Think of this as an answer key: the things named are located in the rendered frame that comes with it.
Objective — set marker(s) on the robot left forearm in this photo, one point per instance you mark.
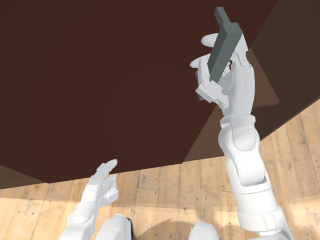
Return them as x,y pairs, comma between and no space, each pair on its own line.
81,223

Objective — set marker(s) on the robot right forearm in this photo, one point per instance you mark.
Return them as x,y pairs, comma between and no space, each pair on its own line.
257,207

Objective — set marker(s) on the handle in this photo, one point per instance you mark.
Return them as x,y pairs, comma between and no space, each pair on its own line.
224,46

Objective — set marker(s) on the left robot thigh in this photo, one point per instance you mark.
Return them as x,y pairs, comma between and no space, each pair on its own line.
115,228

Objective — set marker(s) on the wardrobe door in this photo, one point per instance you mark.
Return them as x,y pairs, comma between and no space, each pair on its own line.
8,175
84,82

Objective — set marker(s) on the robot left hand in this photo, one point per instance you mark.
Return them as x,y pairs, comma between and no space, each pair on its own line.
97,188

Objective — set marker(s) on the robot right hand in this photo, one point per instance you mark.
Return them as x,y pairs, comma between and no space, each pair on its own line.
238,83

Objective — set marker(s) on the left robot shin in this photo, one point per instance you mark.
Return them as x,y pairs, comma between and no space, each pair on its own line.
116,215

